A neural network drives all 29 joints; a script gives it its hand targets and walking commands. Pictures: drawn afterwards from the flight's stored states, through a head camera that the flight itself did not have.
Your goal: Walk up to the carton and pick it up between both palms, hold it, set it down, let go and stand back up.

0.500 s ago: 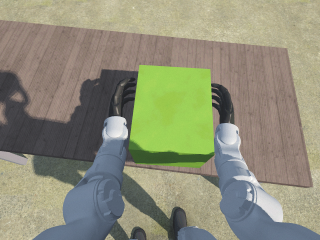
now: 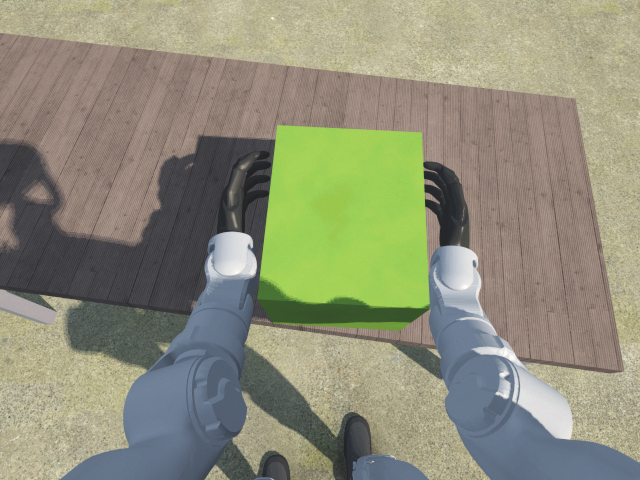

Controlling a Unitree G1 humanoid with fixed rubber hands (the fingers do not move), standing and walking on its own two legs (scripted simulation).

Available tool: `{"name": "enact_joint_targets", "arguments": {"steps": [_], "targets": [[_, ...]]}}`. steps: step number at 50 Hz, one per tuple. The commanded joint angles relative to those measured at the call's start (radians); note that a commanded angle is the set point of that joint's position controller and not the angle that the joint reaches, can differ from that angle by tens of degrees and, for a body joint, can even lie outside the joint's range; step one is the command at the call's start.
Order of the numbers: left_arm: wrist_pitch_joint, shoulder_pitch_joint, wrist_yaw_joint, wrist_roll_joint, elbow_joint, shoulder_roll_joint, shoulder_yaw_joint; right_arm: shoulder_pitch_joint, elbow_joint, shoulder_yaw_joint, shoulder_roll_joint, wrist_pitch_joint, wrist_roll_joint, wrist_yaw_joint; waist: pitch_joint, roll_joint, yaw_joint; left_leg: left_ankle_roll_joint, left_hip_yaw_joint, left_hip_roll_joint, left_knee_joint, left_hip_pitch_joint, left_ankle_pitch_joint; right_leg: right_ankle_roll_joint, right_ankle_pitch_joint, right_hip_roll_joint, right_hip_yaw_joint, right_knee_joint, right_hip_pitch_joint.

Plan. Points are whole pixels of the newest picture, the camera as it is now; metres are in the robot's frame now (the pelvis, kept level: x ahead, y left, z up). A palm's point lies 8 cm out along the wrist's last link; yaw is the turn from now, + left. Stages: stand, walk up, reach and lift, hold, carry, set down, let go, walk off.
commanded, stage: reach and lift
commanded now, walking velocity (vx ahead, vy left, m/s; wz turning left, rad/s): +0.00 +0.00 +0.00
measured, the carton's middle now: (342, 234) +0.42 -0.04 -0.04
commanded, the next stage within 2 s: none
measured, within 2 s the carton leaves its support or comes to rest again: leaves its support in 0.38 s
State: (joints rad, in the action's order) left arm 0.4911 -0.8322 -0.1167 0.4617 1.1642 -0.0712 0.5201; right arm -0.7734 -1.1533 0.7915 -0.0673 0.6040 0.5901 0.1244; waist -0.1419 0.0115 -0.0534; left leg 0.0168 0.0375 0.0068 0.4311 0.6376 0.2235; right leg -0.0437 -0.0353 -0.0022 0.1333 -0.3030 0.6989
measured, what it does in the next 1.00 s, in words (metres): stands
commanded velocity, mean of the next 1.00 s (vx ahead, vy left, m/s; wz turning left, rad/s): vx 0.00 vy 0.00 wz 0.00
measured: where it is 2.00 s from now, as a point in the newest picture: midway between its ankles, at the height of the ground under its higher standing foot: outside the picture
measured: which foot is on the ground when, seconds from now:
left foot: down 0.00-1.00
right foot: down 0.00-1.00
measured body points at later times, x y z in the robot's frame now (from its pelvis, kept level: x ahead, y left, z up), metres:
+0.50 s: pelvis -0.01 -0.01 +0.00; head +0.11 -0.02 +0.43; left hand +0.42 +0.10 +0.00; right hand +0.39 -0.18 -0.01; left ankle -0.04 +0.13 -0.73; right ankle +0.04 -0.10 -0.73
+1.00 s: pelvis -0.01 +0.00 +0.00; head +0.04 +0.00 +0.45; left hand +0.41 +0.11 +0.05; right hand +0.39 -0.16 +0.05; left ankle -0.04 +0.13 -0.73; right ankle +0.04 -0.10 -0.73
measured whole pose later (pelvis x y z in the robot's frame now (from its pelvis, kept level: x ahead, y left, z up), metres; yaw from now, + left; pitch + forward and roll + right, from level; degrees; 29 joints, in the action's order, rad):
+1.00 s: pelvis -0.01 +0.00 +0.00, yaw +0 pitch +15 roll -1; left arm 0.40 -0.77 -0.14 0.11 1.25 0.02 0.24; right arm -0.70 -1.16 0.31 -0.02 0.41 0.21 0.21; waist -0.19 0.05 -0.06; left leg 0.01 0.04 0.01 0.48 0.49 0.26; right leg -0.04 -0.06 0.00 0.14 -0.33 0.54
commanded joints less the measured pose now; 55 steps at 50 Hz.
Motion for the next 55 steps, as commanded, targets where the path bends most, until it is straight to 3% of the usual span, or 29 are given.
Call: {"name": "enact_joint_targets", "arguments": {"steps": [1, 18, 34, 46, 55], "targets": [[0.03, -0.48, 0.087, 0.067, 0.015, -0.539, -0.23, -0.517, -0.087, -0.288, -0.491, 0.102, 0.138, -0.148, -0.711, 0.012, -0.02, 0.038, -0.089, 0.009, -0.057, 0.025, -0.286, 0.024, 0.439, -0.017, -0.01, -0.147, -0.74], [0.064, -0.497, 0.103, -0.016, 0.075, -0.497, -0.268, -0.505, -0.145, -0.42, -0.536, 0.078, 0.091, -0.131, -0.723, -0.017, 0.011, 0.01, -0.104, -0.004, -0.074, 0.141, -0.136, 0.051, 0.428, -0.024, -0.046, -0.182, -0.837], [0.071, -0.506, 0.115, -0.158, 0.065, -0.528, -0.41, -0.495, -0.125, -0.626, -0.584, 0.026, -0.067, -0.1, -0.701, 0.012, -0.003, 0.032, -0.063, -0.019, -0.021, 0.046, -0.171, 0.049, 0.463, 0.0, -0.058, -0.183, -0.815], [-0.019, -0.557, 0.108, -0.247, -0.059, -0.624, -0.54, -0.53, 0.041, -0.807, -0.648, -0.136, -0.251, -0.079, -0.626, 0.026, -0.028, 0.035, -0.011, -0.034, -0.03, -0.076, -0.157, 0.042, 0.341, 0.019, -0.068, -0.134, -0.786], [-0.157, -0.548, 0.119, -0.249, -0.157, -0.673, -0.552, -0.552, 0.186, -0.883, -0.655, -0.307, -0.388, -0.082, -0.482, 0.024, -0.04, 0.03, 0.003, -0.029, -0.08, -0.168, -0.139, 0.03, 0.251, 0.022, -0.077, -0.08, -0.817]]}}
